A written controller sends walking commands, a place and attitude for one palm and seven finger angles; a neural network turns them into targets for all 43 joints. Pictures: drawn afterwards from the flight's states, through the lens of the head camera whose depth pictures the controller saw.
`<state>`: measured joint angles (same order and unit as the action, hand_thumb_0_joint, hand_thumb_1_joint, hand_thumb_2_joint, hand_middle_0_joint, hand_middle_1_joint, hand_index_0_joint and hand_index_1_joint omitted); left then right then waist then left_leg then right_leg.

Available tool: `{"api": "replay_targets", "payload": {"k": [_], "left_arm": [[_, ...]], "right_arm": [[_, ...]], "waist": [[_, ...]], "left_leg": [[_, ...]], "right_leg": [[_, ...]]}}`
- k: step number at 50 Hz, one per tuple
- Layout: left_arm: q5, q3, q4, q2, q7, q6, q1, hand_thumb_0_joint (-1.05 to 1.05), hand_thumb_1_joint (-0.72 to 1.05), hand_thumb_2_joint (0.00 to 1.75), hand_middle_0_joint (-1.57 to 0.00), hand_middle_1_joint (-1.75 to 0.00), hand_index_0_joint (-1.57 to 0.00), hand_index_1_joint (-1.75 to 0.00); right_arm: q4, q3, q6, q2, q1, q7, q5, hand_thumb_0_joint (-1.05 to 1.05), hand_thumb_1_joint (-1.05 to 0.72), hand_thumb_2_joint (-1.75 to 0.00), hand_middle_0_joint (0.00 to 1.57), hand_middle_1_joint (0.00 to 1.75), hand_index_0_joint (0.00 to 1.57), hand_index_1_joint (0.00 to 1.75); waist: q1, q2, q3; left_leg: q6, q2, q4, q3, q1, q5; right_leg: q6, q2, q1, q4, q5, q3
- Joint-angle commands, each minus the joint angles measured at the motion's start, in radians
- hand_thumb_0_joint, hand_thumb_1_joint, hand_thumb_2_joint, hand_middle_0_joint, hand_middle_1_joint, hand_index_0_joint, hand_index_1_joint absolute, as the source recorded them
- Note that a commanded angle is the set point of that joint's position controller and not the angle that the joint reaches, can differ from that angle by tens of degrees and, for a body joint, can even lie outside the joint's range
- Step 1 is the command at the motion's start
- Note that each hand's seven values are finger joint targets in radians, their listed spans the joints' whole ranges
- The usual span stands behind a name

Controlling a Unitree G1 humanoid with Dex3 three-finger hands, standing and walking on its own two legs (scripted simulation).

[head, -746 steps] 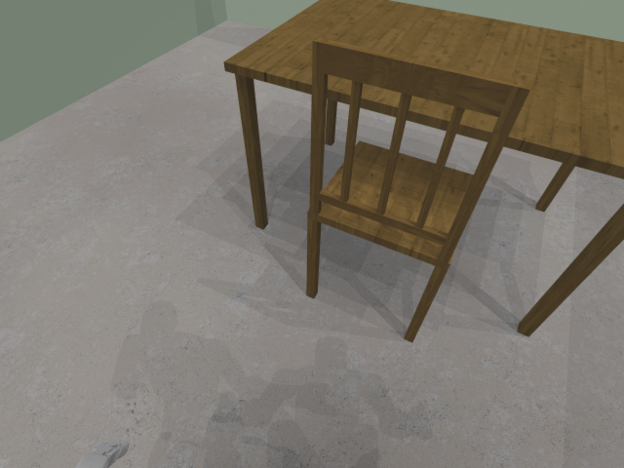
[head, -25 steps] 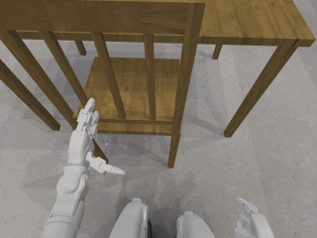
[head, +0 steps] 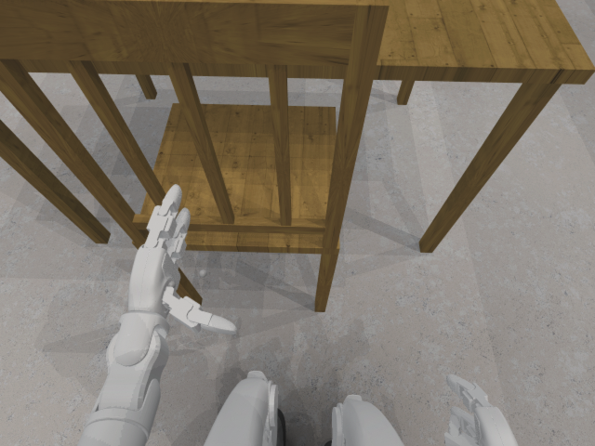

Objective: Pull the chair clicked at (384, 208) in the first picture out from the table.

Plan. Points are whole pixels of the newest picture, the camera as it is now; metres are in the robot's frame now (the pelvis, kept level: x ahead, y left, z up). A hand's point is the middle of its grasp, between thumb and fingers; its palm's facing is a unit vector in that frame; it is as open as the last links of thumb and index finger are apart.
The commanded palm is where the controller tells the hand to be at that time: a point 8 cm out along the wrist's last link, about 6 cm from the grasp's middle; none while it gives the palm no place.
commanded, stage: aim the fingers beside a spindle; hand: left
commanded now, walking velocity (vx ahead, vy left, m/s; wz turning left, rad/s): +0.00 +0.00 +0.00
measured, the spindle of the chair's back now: (209, 161) +0.49 +0.15 +0.05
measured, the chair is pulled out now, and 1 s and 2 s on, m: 0.00 0.00 0.00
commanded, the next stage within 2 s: push the fingers through the gap in 0.02 s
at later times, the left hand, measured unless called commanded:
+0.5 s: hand (204, 245) +0.37 +0.15 +0.02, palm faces +0.01 -1.00 -0.04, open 16.9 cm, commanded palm +0.35 +0.19 +0.02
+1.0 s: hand (212, 221) +0.41 +0.14 +0.01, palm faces +0.02 -1.00 -0.06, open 16.9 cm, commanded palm +0.39 +0.19 +0.01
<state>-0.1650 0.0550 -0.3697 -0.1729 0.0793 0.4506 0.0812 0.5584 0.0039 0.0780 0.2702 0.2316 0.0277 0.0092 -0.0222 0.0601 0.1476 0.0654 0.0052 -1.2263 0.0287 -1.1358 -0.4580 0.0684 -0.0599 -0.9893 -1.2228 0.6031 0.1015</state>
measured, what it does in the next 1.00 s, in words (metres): stands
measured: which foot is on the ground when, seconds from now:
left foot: down 0.00-1.00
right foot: down 0.00-1.00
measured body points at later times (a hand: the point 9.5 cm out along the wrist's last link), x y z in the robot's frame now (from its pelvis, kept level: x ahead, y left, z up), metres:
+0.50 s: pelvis +0.00 +0.01 -0.01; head +0.11 +0.02 +0.43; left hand +0.36 +0.20 +0.02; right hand +0.14 -0.23 -0.11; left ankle +0.06 +0.08 -0.63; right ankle -0.01 -0.08 -0.63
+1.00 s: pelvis -0.01 +0.00 -0.01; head +0.11 +0.01 +0.43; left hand +0.40 +0.19 +0.02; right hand +0.09 -0.26 -0.13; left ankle +0.06 +0.08 -0.63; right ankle -0.01 -0.08 -0.63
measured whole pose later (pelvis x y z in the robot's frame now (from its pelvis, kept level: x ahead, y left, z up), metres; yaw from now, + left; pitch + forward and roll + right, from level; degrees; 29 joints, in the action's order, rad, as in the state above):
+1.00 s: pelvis -0.01 +0.00 -0.01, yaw -1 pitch +23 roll -3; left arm -0.10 0.15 -0.73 -0.21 0.02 0.47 0.46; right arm 0.61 0.00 0.03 0.27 0.27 0.05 -0.01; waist -0.07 0.06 0.15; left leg 0.07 0.00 -1.25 0.03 -1.20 -0.45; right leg 0.06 -0.07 -1.05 -1.25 0.60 0.10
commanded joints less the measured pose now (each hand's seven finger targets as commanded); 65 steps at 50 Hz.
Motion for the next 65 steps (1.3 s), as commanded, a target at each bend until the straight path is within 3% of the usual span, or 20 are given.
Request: {"api": "replay_targets", "payload": {"k": [1,6,9,12,13,17,20,24,29,32,35,39,40,45,48,50,54,59,61,65], "left_arm": [[0.01,0.074,0.162,-0.126,-0.027,0.084,0.193,0.0,-0.5,0.3,-0.06,-0.08,-0.06,-0.08],[0.016,0.068,0.201,-0.123,-0.03,0.097,0.172,0.0,-0.5,0.3,-0.06,-0.08,-0.06,-0.08],[0.023,-0.007,0.216,-0.072,-0.023,0.088,0.259,0.0,-0.5,0.3,-0.06,-0.08,-0.06,-0.08],[0.031,-0.017,0.188,-0.069,-0.031,0.073,0.304,0.0,-0.5,0.3,-0.06,-0.08,-0.06,-0.08],[0.031,-0.006,0.166,-0.073,-0.037,0.066,0.308,0.0,-0.5,0.3,-0.06,-0.08,-0.06,-0.08],[0.039,0.045,0.097,-0.107,-0.056,0.055,0.364,0.0,-0.5,0.3,-0.06,-0.08,-0.06,-0.08],[0.047,0.083,0.104,-0.139,-0.072,0.061,0.397,0.0,-0.5,0.3,-0.06,-0.08,-0.06,-0.08],[0.049,0.049,0.078,-0.103,-0.07,0.059,0.415,0.0,-0.5,0.3,-0.06,-0.08,-0.06,-0.08],[0.052,0.023,0.002,-0.082,-0.058,0.047,0.461,0.0,-0.5,0.3,-0.06,-0.08,-0.06,-0.08],[0.05,0.035,-0.012,-0.094,-0.064,0.057,0.534,0.0,-0.5,0.3,-0.06,-0.08,-0.06,-0.08],[0.054,0.092,-0.009,-0.15,-0.081,0.079,0.575,0.0,-0.5,0.3,-0.06,-0.08,-0.06,-0.08],[0.062,0.093,-0.047,-0.147,-0.091,0.104,0.613,0.0,-0.5,0.3,-0.06,-0.08,-0.06,-0.08],[0.062,0.108,-0.048,-0.157,-0.09,0.107,0.603,0.0,-0.5,0.3,-0.06,-0.08,-0.06,-0.08],[0.065,0.093,-0.138,-0.143,-0.069,0.089,0.642,0.0,-0.5,0.3,-0.06,-0.08,-0.06,-0.08],[0.053,0.138,-0.188,-0.186,-0.057,0.088,0.688,0.0,-0.5,0.3,-0.06,-0.08,-0.06,-0.08],[0.051,0.162,-0.184,-0.218,-0.052,0.104,0.745,0.0,-0.5,0.3,-0.06,-0.08,-0.06,-0.08],[0.052,0.159,-0.171,-0.216,-0.047,0.137,0.789,0.0,-0.5,0.3,-0.06,-0.08,-0.06,-0.08],[0.07,0.126,-0.3,-0.175,-0.038,0.12,0.825,0.0,-0.5,0.3,-0.06,-0.08,-0.06,-0.08],[0.068,0.179,-0.341,-0.225,-0.042,0.112,0.862,0.0,-0.5,0.3,-0.06,-0.08,-0.06,-0.08],[0.069,0.248,-0.325,-0.291,-0.049,0.128,0.907,0.0,-0.5,0.3,-0.06,-0.08,-0.06,-0.08]], "right_arm": [[-0.107,-0.053,0.042,0.132,0.008,-0.004,0.001,0.0,-0.9,-0.9,0.2,0.3,0.2,0.3],[-0.123,-0.057,0.042,0.134,0.005,0.003,-0.003,0.0,-0.9,-0.9,0.2,0.3,0.2,0.3],[-0.119,-0.056,0.04,0.138,0.011,0.003,0.0,0.0,-0.9,-0.9,0.2,0.3,0.2,0.3],[-0.105,-0.058,0.037,0.142,0.013,-0.001,0.0,0.0,-0.9,-0.9,0.2,0.3,0.2,0.3],[-0.103,-0.057,0.034,0.143,0.016,-0.002,-0.001,0.0,-0.9,-0.9,0.2,0.3,0.2,0.3],[-0.095,-0.053,0.026,0.146,0.016,-0.004,-0.003,0.0,-0.9,-0.9,0.2,0.3,0.2,0.3],[-0.096,-0.053,0.022,0.146,0.026,-0.001,-0.01,0.0,-0.9,-0.9,0.2,0.3,0.2,0.3],[-0.096,-0.055,0.014,0.146,0.037,0.01,-0.012,0.0,-0.9,-0.9,0.2,0.3,0.2,0.3],[-0.084,-0.056,0.0,0.149,0.05,0.012,-0.007,0.0,-0.9,-0.9,0.2,0.3,0.2,0.3],[-0.072,-0.057,-0.004,0.149,0.055,0.011,-0.009,0.0,-0.9,-0.9,0.2,0.3,0.2,0.3],[-0.066,-0.057,-0.003,0.153,0.068,0.01,-0.015,0.0,-0.9,-0.9,0.2,0.3,0.2,0.3],[-0.052,-0.059,-0.003,0.151,0.081,0.017,-0.021,0.0,-0.9,-0.9,0.2,0.3,0.2,0.3],[-0.051,-0.06,-0.004,0.152,0.082,0.019,-0.024,0.0,-0.9,-0.9,0.2,0.3,0.2,0.3],[-0.044,-0.061,-0.017,0.153,0.096,0.024,-0.018,0.0,-0.9,-0.9,0.2,0.3,0.2,0.3],[-0.038,-0.056,-0.023,0.153,0.1,0.017,-0.014,0.0,-0.9,-0.9,0.2,0.3,0.2,0.3],[-0.033,-0.055,-0.019,0.156,0.107,0.015,-0.014,0.0,-0.9,-0.9,0.2,0.3,0.2,0.3],[-0.026,-0.06,-0.013,0.156,0.125,0.02,-0.02,0.0,-0.9,-0.9,0.2,0.3,0.2,0.3],[0.0,-0.064,-0.022,0.164,0.153,0.028,-0.022,0.0,-0.9,-0.9,0.2,0.3,0.2,0.3],[0.007,-0.064,-0.029,0.168,0.158,0.025,-0.024,0.0,-0.9,-0.9,0.2,0.3,0.2,0.3],[0.0,-0.06,-0.034,0.166,0.17,0.028,-0.032,0.0,-0.9,-0.9,0.2,0.3,0.2,0.3]], "waist": [[-0.022,-0.056,0.335],[-0.001,0.008,0.397],[-0.036,0.015,0.386],[-0.047,0.001,0.372],[-0.049,-0.03,0.371],[-0.036,-0.036,0.362],[-0.019,0.026,0.425],[-0.033,0.016,0.436],[-0.058,-0.027,0.388],[-0.064,-0.021,0.38],[-0.051,0.002,0.424],[-0.061,0.005,0.436],[-0.051,0.026,0.451],[-0.072,-0.003,0.435],[-0.075,-0.049,0.402],[-0.077,-0.018,0.419],[-0.078,0.032,0.477],[-0.107,-0.001,0.431],[-0.108,-0.029,0.427],[-0.09,0.017,0.497]], "left_leg": [[-0.022,-0.008,0.096,-0.111,0.36,0.217],[-0.03,-0.009,0.104,-0.117,0.43,0.252],[-0.031,-0.022,0.108,-0.149,0.477,0.257],[-0.035,-0.029,0.116,-0.17,0.487,0.223],[-0.031,-0.026,0.114,-0.166,0.466,0.2],[-0.033,-0.02,0.117,-0.164,0.437,0.177],[-0.045,-0.022,0.116,-0.169,0.485,0.234],[-0.05,-0.031,0.118,-0.182,0.516,0.271],[-0.039,-0.027,0.116,-0.168,0.469,0.233],[-0.036,-0.022,0.117,-0.165,0.458,0.196],[-0.04,-0.02,0.11,-0.164,0.467,0.222],[-0.038,-0.018,0.097,-0.154,0.462,0.248],[-0.042,-0.016,0.097,-0.15,0.469,0.263],[-0.031,-0.011,0.091,-0.13,0.419,0.224],[-0.023,-0.003,0.081,-0.11,0.33,0.189],[-0.023,-0.004,0.071,-0.108,0.33,0.195],[-0.029,-0.008,0.068,-0.12,0.403,0.245],[-0.026,-0.011,0.065,-0.129,0.391,0.226],[-0.02,-0.006,0.053,-0.115,0.333,0.207],[-0.022,-0.003,0.041,-0.107,0.332,0.255]], "right_leg": [[-0.036,0.025,0.047,0.189,-0.308,-0.104],[-0.028,0.024,0.046,0.177,-0.316,-0.095],[-0.03,0.021,-0.014,0.171,-0.292,-0.078],[-0.03,0.021,-0.05,0.176,-0.251,-0.071],[-0.033,0.021,-0.041,0.183,-0.238,-0.073],[-0.029,0.02,-0.041,0.177,-0.218,-0.071],[-0.025,0.02,-0.042,0.158,-0.249,-0.068],[-0.025,0.016,-0.054,0.155,-0.269,-0.06],[-0.029,0.014,-0.055,0.175,-0.258,-0.067],[-0.029,0.015,-0.059,0.186,-0.231,-0.071],[-0.027,0.014,-0.049,0.175,-0.246,-0.075],[-0.027,0.011,-0.048,0.166,-0.275,-0.078],[-0.025,0.012,-0.04,0.166,-0.288,-0.081],[-0.031,0.012,-0.027,0.181,-0.278,-0.093],[-0.035,0.013,0.022,0.198,-0.275,-0.121],[-0.035,0.014,0.015,0.191,-0.281,-0.129],[-0.031,0.009,-0.009,0.17,-0.31,-0.115],[-0.032,0.006,-0.068,0.174,-0.278,-0.103],[-0.037,0.009,-0.039,0.182,-0.277,-0.12],[-0.036,0.009,0.002,0.161,-0.332,-0.126]]}}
